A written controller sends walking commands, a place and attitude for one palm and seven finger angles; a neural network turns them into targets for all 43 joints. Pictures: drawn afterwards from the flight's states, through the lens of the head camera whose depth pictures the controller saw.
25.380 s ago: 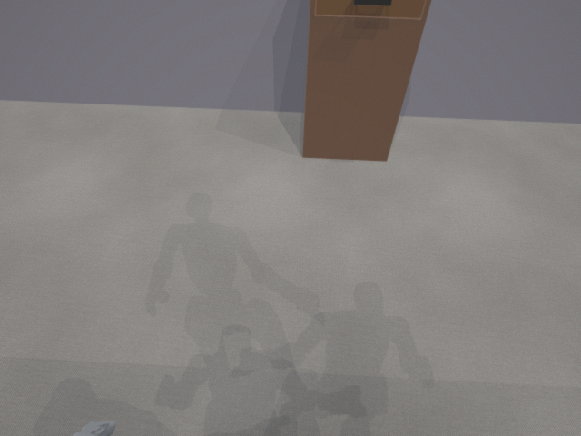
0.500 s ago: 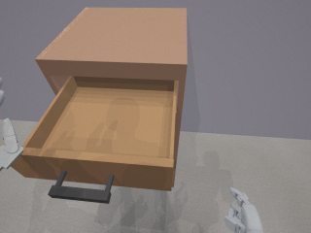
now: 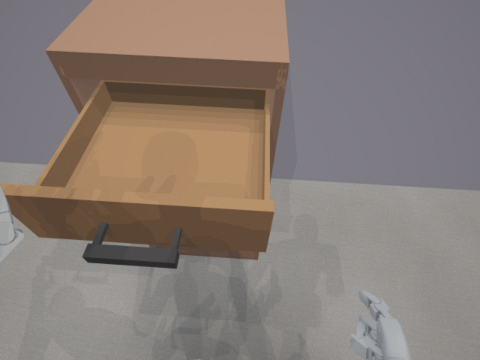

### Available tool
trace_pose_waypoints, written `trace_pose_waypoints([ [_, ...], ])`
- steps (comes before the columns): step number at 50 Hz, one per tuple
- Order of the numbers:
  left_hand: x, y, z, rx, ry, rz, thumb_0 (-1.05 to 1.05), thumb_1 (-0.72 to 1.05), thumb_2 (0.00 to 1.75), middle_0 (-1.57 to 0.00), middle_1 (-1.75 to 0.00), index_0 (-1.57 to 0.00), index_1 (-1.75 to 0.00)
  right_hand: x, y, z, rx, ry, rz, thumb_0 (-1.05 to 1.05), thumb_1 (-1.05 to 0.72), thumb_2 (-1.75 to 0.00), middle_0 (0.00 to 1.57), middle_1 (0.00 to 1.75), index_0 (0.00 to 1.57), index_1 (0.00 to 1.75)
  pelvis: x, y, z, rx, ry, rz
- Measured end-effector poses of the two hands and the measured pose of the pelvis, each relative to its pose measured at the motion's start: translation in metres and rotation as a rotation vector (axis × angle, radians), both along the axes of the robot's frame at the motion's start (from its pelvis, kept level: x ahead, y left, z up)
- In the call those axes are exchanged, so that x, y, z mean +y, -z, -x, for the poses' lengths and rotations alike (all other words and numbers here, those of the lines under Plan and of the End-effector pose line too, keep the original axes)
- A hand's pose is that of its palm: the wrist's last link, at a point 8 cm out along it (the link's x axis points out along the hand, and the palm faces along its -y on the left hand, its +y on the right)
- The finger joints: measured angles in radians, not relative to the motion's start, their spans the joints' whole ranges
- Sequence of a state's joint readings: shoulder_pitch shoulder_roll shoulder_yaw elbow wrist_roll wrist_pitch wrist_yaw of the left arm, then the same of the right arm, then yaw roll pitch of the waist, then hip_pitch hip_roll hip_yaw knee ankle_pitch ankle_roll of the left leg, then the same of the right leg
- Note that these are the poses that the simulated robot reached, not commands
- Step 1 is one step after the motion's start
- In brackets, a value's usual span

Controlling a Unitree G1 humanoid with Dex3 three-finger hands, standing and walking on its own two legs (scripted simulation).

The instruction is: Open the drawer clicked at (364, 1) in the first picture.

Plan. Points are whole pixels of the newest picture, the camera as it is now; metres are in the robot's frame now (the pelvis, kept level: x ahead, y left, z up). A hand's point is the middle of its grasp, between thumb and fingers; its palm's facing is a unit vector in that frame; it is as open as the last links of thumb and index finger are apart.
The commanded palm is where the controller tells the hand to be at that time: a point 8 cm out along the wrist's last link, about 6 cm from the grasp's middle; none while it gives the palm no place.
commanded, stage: step back with the hand held close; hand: left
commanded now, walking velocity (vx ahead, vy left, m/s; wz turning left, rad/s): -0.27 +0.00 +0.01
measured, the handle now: (136, 243) +0.28 +0.19 +0.04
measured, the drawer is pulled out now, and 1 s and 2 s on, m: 0.29 0.29 0.29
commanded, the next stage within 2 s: stop stepping back and stand still in 0.64 s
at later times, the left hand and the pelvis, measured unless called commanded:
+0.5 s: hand (18, 295) +0.15 +0.20 +0.22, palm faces +0.30 -0.80 -0.52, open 7.4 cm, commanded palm +0.07 +0.27 +0.24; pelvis -0.07 -0.01 +0.00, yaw -1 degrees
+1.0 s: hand out of the picture +0.00 +0.19 +0.22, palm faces +0.38 -0.77 -0.51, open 7.4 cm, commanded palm -0.07 +0.24 +0.24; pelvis -0.20 -0.04 +0.01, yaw -1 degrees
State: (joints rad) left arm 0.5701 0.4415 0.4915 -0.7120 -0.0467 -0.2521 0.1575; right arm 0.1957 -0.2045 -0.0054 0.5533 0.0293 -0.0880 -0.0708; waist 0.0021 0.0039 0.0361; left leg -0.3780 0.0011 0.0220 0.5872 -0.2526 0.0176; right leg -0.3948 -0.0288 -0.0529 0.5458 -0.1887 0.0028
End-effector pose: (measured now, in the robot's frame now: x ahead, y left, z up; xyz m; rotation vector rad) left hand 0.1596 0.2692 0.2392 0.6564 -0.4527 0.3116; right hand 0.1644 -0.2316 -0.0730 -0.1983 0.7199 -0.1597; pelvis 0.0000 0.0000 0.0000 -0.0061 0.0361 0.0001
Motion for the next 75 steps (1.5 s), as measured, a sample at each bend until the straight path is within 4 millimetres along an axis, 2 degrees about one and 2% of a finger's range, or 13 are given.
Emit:
trace_pose_waypoints([
  [11,0.012,-0.002,0.018,-0.075,0.011,-0.019,0.01,0.89,0.90,-0.22,-0.30,-0.22,-0.30,0.011,0.000,0.031,-0.001,0.006,0.021,0.02,-0.91,-0.90,0.21,0.30,0.20,0.30,0.008,0.004,0.022,-0.010,-0.005,0.013],
  [16,0.001,-0.002,0.025,-0.075,0.032,-0.026,0.01,0.89,0.90,-0.21,-0.30,-0.21,-0.30,0.013,0.003,0.038,-0.009,-0.039,-0.011,0.01,-0.91,-0.90,0.21,0.30,0.20,0.30,-0.002,0.005,0.034,0.010,0.030,0.006],
  [22,-0.026,0.002,0.037,-0.012,0.127,-0.001,0.01,0.89,0.90,-0.21,-0.30,-0.21,-0.30,-0.001,0.001,0.052,-0.017,-0.024,-0.033,0.01,-0.90,-0.90,0.21,0.30,0.20,0.30,-0.011,0.002,0.060,0.002,0.021,0.021],
  [27,-0.019,0.002,0.056,0.017,0.118,-0.019,0.01,0.88,0.90,-0.22,-0.31,-0.22,-0.30,-0.015,-0.010,0.073,0.014,0.029,0.029,0.01,-0.91,-0.90,0.21,0.30,0.20,0.30,-0.008,-0.003,0.075,0.027,0.004,-0.010],
  [33,-0.004,0.008,0.090,0.045,0.072,-0.039,0.01,0.89,0.90,-0.22,-0.30,-0.22,-0.30,-0.016,-0.009,0.100,0.013,0.019,0.052,0.01,-0.91,-0.90,0.20,0.30,0.20,0.30,-0.007,-0.001,0.108,0.028,-0.001,-0.014],
  [37,-0.018,0.001,0.119,0.037,0.063,-0.017,0.01,0.89,0.90,-0.22,-0.30,-0.22,-0.30,-0.010,-0.008,0.123,-0.006,-0.017,0.000,0.01,-0.91,-0.90,0.20,0.30,0.20,0.30,-0.016,-0.005,0.129,0.011,0.016,0.003],
  [41,-0.040,-0.004,0.148,0.004,0.079,-0.039,0.01,0.89,0.90,-0.22,-0.30,-0.22,-0.30,-0.011,0.002,0.147,-0.028,-0.049,-0.054,0.01,-0.91,-0.90,0.21,0.30,0.20,0.30,-0.030,0.002,0.156,-0.005,0.031,0.008],
  [46,-0.049,-0.007,0.176,0.020,0.071,-0.004,0.01,0.89,0.90,-0.22,-0.30,-0.22,-0.30,-0.027,0.002,0.191,0.014,0.004,-0.064,0.01,-0.91,-0.90,0.21,0.30,0.20,0.30,-0.038,-0.005,0.187,-0.028,0.024,-0.022],
  [51,-0.037,0.001,0.202,0.043,0.011,0.039,0.01,0.89,0.90,-0.22,-0.30,-0.22,-0.30,-0.049,-0.007,0.232,0.022,0.055,0.003,0.01,-0.91,-0.90,0.21,0.30,0.20,0.30,-0.037,-0.010,0.204,-0.018,0.012,-0.031],
  [57,-0.030,0.008,0.238,0.042,-0.009,0.050,0.01,0.89,0.90,-0.22,-0.30,-0.22,-0.30,-0.063,-0.010,0.266,0.031,0.053,0.065,0.02,-0.91,-0.90,0.20,0.30,0.20,0.30,-0.034,-0.007,0.229,-0.043,-0.014,-0.018],
  [63,-0.031,-0.004,0.263,-0.053,-0.050,0.014,0.01,0.89,0.90,-0.22,-0.30,-0.22,-0.30,-0.059,0.002,0.273,0.023,0.022,0.033,0.02,-0.91,-0.90,0.20,0.30,0.20,0.30,-0.041,-0.001,0.241,-0.067,-0.029,-0.012],
  [70,-0.028,0.007,0.267,-0.082,-0.040,0.121,0.01,0.89,0.90,-0.21,-0.30,-0.21,-0.30,-0.042,-0.001,0.273,0.000,-0.002,0.022,0.02,-0.91,-0.90,0.21,0.30,0.20,0.30,-0.037,0.000,0.253,-0.072,-0.026,-0.015],
  [75,-0.034,0.004,0.269,-0.056,-0.030,0.073,0.01,0.89,0.90,-0.21,-0.30,-0.21,-0.30,-0.030,-0.004,0.272,-0.038,-0.014,-0.024,0.02,-0.91,-0.90,0.21,0.30,0.20,0.30,-0.040,-0.001,0.252,-0.074,-0.033,-0.012],
])
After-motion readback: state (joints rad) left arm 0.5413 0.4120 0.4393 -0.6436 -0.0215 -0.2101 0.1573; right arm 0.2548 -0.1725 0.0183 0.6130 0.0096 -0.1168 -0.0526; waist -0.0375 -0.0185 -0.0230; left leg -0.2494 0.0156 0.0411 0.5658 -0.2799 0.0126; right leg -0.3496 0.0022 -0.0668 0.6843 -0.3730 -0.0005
